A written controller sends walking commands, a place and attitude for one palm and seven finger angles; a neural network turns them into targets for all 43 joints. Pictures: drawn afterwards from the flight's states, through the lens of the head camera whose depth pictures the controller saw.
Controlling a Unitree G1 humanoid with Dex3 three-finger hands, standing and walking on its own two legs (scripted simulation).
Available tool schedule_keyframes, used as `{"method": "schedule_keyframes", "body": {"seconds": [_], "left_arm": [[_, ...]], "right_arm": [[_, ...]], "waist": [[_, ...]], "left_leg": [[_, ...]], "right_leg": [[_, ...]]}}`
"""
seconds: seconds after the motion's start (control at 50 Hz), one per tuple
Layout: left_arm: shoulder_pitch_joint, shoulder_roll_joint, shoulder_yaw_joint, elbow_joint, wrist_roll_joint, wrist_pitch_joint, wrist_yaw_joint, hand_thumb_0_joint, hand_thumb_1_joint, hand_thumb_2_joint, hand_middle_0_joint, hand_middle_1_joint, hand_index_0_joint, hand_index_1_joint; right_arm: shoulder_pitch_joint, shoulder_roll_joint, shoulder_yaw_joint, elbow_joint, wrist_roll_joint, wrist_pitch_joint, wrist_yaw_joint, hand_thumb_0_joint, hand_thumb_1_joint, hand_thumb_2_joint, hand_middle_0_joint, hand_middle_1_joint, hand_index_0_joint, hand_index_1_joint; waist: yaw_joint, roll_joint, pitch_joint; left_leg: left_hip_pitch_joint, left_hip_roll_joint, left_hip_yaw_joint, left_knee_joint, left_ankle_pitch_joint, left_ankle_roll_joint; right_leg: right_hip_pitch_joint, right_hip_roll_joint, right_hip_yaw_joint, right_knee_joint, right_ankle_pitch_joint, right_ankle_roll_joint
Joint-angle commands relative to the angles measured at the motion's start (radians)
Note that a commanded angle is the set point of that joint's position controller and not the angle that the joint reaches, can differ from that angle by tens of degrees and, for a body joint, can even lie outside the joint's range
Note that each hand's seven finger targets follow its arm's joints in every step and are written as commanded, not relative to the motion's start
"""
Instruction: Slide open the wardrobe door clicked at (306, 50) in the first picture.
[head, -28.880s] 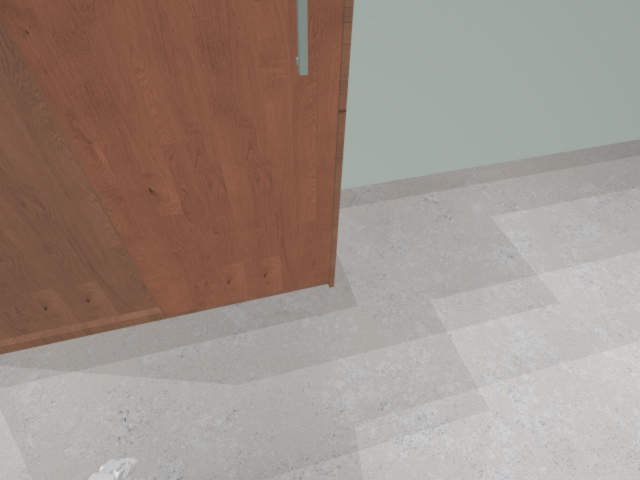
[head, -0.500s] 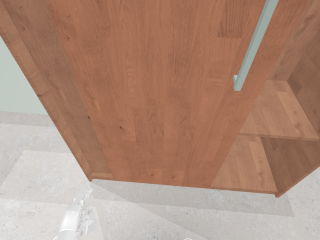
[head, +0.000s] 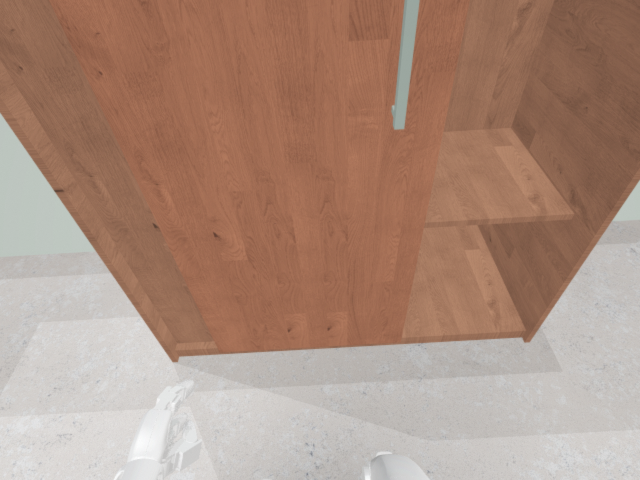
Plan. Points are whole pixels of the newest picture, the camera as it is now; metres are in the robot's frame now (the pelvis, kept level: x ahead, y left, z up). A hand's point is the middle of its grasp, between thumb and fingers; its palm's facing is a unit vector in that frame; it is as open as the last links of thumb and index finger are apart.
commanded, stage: stop stepping back and stand still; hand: right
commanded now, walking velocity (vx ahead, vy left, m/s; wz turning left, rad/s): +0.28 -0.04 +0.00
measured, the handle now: (404, 42) +0.65 -0.14 +0.26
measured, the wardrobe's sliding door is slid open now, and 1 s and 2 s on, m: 0.43 0.43 0.43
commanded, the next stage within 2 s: let the arm hang, fingers relaxed in 1.00 s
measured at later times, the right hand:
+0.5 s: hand out of the picture +0.07 -0.29 +0.22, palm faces +0.44 +0.82 -0.36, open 7.4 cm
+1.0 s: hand out of the picture +0.04 -0.29 +0.21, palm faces +0.43 +0.79 -0.44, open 7.4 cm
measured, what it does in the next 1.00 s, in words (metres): walks backwards: right foot, then left foot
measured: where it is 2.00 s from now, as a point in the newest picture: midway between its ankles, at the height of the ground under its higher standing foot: outside the picture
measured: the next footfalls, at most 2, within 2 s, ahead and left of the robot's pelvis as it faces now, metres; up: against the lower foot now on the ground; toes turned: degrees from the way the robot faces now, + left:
right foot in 0.06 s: +0.08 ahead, -0.12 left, +0.00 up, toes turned -2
left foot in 0.38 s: -0.13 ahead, +0.07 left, +0.00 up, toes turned +6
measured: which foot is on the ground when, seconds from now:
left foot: down 0.00-0.06, up 0.08-0.36, down 0.38-0.60, up 0.62-0.82, down 0.84-1.00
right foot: up 0.00-0.04, down 0.06-0.36, up 0.38-0.58, down 0.60-0.82, up 0.84-1.00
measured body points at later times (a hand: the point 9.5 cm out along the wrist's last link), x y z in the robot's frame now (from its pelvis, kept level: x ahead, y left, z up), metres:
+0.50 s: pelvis -0.14 -0.04 +0.02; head -0.18 -0.06 +0.47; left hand -0.02 +0.21 -0.06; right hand +0.04 -0.34 +0.24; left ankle -0.17 +0.06 -0.71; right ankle -0.06 -0.14 -0.66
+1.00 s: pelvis -0.18 -0.04 +0.02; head -0.19 -0.03 +0.47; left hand -0.05 +0.20 -0.08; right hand +0.01 -0.33 +0.23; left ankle -0.15 +0.03 -0.72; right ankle -0.12 -0.16 -0.66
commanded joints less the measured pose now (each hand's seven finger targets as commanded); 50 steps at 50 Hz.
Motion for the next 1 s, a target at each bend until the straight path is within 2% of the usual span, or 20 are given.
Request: {"method": "schedule_keyframes", "body": {"seconds": [0.0,0.04,0.14,0.28,0.3,0.34,0.38,0.4,0.52,0.54,0.58,0.6,0.7,0.76,0.78,0.8,0.82,0.86,0.9,0.98], "left_arm": [[-0.057,0.125,0.033,-0.140,-0.024,-0.053,0.028,0.000,0.900,0.900,-0.200,-0.300,-0.200,-0.300],[-0.045,0.183,0.042,-0.152,-0.020,-0.086,0.041,0.000,0.900,0.900,-0.200,-0.300,-0.200,-0.300],[-0.087,0.149,0.064,-0.166,-0.033,-0.117,-0.021,0.000,0.900,0.900,-0.200,-0.300,-0.200,-0.300],[-0.087,0.115,0.034,-0.174,-0.004,-0.077,-0.010,0.000,0.900,0.900,-0.200,-0.300,-0.200,-0.300],[-0.078,0.112,0.036,-0.173,-0.005,-0.059,-0.006,0.000,0.900,0.900,-0.200,-0.300,-0.200,-0.300],[-0.060,0.097,0.043,-0.161,-0.021,-0.029,-0.001,0.000,0.900,0.900,-0.200,-0.300,-0.200,-0.300],[-0.027,0.103,0.031,-0.119,-0.007,-0.038,0.004,0.000,0.900,0.900,-0.200,-0.300,-0.200,-0.300],[-0.031,0.085,0.034,-0.110,-0.018,-0.037,-0.001,0.000,0.900,0.900,-0.200,-0.300,-0.200,-0.300],[-0.051,0.136,0.039,-0.125,-0.024,-0.044,0.034,0.000,0.900,0.900,-0.200,-0.300,-0.200,-0.300],[-0.034,0.147,0.034,-0.130,-0.019,-0.057,0.041,0.000,0.900,0.900,-0.200,-0.300,-0.200,-0.300],[-0.054,0.190,0.025,-0.165,-0.020,-0.070,0.040,0.000,0.900,0.900,-0.200,-0.300,-0.200,-0.300],[-0.071,0.172,0.029,-0.189,-0.017,-0.067,0.039,0.000,0.900,0.900,-0.200,-0.300,-0.200,-0.300],[-0.087,0.139,0.036,-0.161,-0.013,-0.085,-0.003,0.000,0.900,0.900,-0.200,-0.300,-0.200,-0.300],[-0.070,0.129,0.039,-0.175,-0.013,-0.067,-0.010,0.000,0.900,0.900,-0.200,-0.300,-0.200,-0.300],[-0.055,0.120,0.045,-0.173,-0.012,-0.056,-0.008,0.000,0.900,0.900,-0.200,-0.300,-0.200,-0.300],[-0.045,0.097,0.047,-0.175,-0.015,-0.045,-0.011,0.000,0.900,0.900,-0.200,-0.300,-0.200,-0.300],[-0.057,0.105,0.039,-0.178,-0.022,-0.053,-0.002,0.000,0.900,0.900,-0.200,-0.300,-0.200,-0.300],[-0.014,0.098,0.036,-0.125,-0.016,-0.077,-0.001,0.000,0.900,0.900,-0.200,-0.300,-0.200,-0.300],[-0.001,0.109,0.049,-0.109,-0.024,-0.066,-0.002,0.000,0.900,0.900,-0.200,-0.300,-0.200,-0.300],[-0.054,0.114,0.030,-0.118,-0.027,-0.072,0.013,0.000,0.900,0.900,-0.200,-0.300,-0.200,-0.300]], "right_arm": [[-0.340,-0.177,-0.054,-0.146,0.005,-0.031,-0.010,0.000,-0.900,-0.900,0.200,0.300,0.200,0.300],[-0.323,-0.140,-0.070,-0.097,0.000,-0.048,-0.021,0.000,-0.900,-0.900,0.200,0.300,0.200,0.300],[-0.205,-0.127,-0.057,-0.169,-0.002,-0.032,0.006,0.000,-0.900,-0.900,0.200,0.300,0.200,0.300],[-0.073,-0.179,-0.067,-0.218,0.012,0.027,-0.038,0.000,-0.900,-0.900,0.200,0.300,0.200,0.300],[-0.049,-0.200,-0.081,-0.177,0.008,0.040,-0.039,0.000,-0.900,-0.900,0.200,0.300,0.200,0.300],[-0.122,-0.241,-0.111,-0.178,0.009,0.041,-0.031,0.000,-0.900,-0.900,0.200,0.300,0.200,0.300],[-0.167,-0.297,-0.194,-0.151,0.026,0.009,-0.029,0.000,-0.900,-0.900,0.200,0.300,0.200,0.300],[-0.175,-0.233,-0.144,-0.084,0.013,0.013,-0.023,0.000,-0.900,-0.900,0.200,0.300,0.200,0.300],[-0.229,-0.143,-0.013,0.006,0.014,0.024,-0.014,0.000,-0.900,-0.900,0.200,0.300,0.200,0.300],[-0.249,-0.145,-0.008,-0.017,0.012,0.015,-0.015,0.000,-0.900,-0.900,0.200,0.300,0.200,0.300],[-0.314,-0.158,-0.010,-0.118,0.006,-0.009,-0.023,0.000,-0.900,-0.900,0.200,0.300,0.200,0.300],[-0.367,-0.208,-0.044,-0.156,-0.003,-0.026,-0.024,0.000,-0.900,-0.900,0.200,0.300,0.200,0.300],[-0.112,-0.222,-0.110,-0.244,0.000,-0.012,-0.012,0.000,-0.900,-0.900,0.200,0.300,0.200,0.300],[-0.003,-0.210,-0.126,-0.191,-0.002,0.001,-0.024,0.000,-0.900,-0.900,0.200,0.300,0.200,0.300],[0.012,-0.212,-0.136,-0.153,-0.009,0.007,-0.025,0.000,-0.900,-0.900,0.200,0.300,0.200,0.300],[0.049,-0.224,-0.149,-0.086,-0.006,0.022,-0.021,0.000,-0.900,-0.900,0.200,0.300,0.200,0.300],[-0.040,-0.219,-0.136,-0.114,0.012,0.016,-0.017,0.000,-0.900,-0.900,0.200,0.300,0.200,0.300],[-0.109,-0.253,-0.197,-0.084,0.012,-0.022,-0.024,0.000,-0.900,-0.900,0.200,0.300,0.200,0.300],[-0.085,-0.183,-0.137,0.005,0.014,0.001,-0.013,0.000,-0.900,-0.900,0.200,0.300,0.200,0.300],[-0.172,-0.158,-0.060,0.017,0.011,-0.005,-0.007,0.000,-0.900,-0.900,0.200,0.300,0.200,0.300]], "waist": [[0.082,-0.002,-0.045],[0.077,-0.502,-0.054],[0.084,-0.184,-0.085],[0.055,-0.371,-0.155],[0.057,-0.260,-0.150],[0.052,0.204,-0.053],[0.096,0.058,-0.084],[0.084,0.107,-0.184],[0.097,-0.028,0.015],[0.100,-0.088,0.008],[0.093,-0.432,0.051],[0.086,-0.354,0.086],[0.051,-0.381,-0.044],[0.051,-0.318,-0.064],[0.045,-0.147,-0.050],[0.043,0.181,-0.035],[0.054,0.243,-0.002],[0.080,0.082,-0.146],[0.081,0.035,-0.106],[0.071,0.077,-0.004]], "left_leg": [[-0.179,0.135,-0.092,-0.132,-0.314,0.076],[-0.146,-0.046,0.062,0.391,-0.376,-0.003],[-0.093,-0.043,0.032,0.673,-0.283,-0.015],[0.363,-0.134,0.260,-0.083,-0.442,0.097],[0.396,-0.062,0.165,-0.194,-0.441,0.147],[0.235,0.346,-0.424,-0.493,-0.492,0.319],[0.208,0.285,-0.193,-0.365,0.008,0.296],[0.308,0.250,-0.165,-0.325,-0.159,0.259],[-0.129,0.164,-0.014,-0.247,-0.613,0.171],[-0.121,0.112,0.023,-0.124,-0.577,0.151],[-0.214,-0.061,0.171,0.331,-0.457,0.057],[-0.187,-0.033,0.105,0.455,-0.390,0.055],[0.201,-0.024,0.199,0.244,-0.322,0.058],[0.394,-0.054,0.227,-0.028,-0.362,0.080],[0.397,0.004,0.122,-0.172,-0.404,0.115],[0.343,0.214,-0.260,-0.360,-0.600,0.206],[0.271,0.347,-0.458,-0.446,-0.462,0.250],[0.377,0.320,-0.306,-0.326,-0.078,0.249],[0.184,0.254,-0.192,-0.346,-0.381,0.192],[0.024,0.241,-0.096,-0.375,-0.458,0.175]], "right_leg": [[0.322,-0.035,0.049,-0.449,-0.017,-0.018],[0.164,-0.342,0.381,-0.793,-0.161,-0.156],[0.064,-0.325,0.361,-0.816,-0.316,-0.177],[0.088,-0.178,0.105,-0.819,-0.342,0.017],[0.050,-0.126,0.046,-0.623,-0.296,0.023],[-0.126,-0.029,-0.011,0.029,-0.040,0.002],[-0.084,-0.077,0.030,0.172,0.103,0.021],[-0.106,-0.065,0.023,0.083,0.099,0.012],[0.395,-0.076,-0.055,-0.400,-0.004,-0.036],[0.415,-0.088,-0.019,-0.497,-0.068,-0.057],[0.356,-0.386,0.520,-0.888,-0.435,-0.171],[0.269,-0.426,0.602,-0.950,-0.418,-0.200],[0.064,-0.269,0.168,-0.887,-0.306,-0.112],[-0.028,-0.211,0.078,-0.688,-0.322,-0.067],[-0.073,-0.144,0.015,-0.464,-0.275,-0.049],[-0.167,-0.045,-0.047,-0.125,-0.169,-0.028],[-0.193,-0.031,0.005,0.078,-0.074,-0.015],[-0.143,-0.069,0.048,0.117,0.021,-0.008],[0.006,-0.077,0.021,0.013,0.051,-0.005],[0.211,-0.065,-0.040,-0.245,0.072,-0.027]]}}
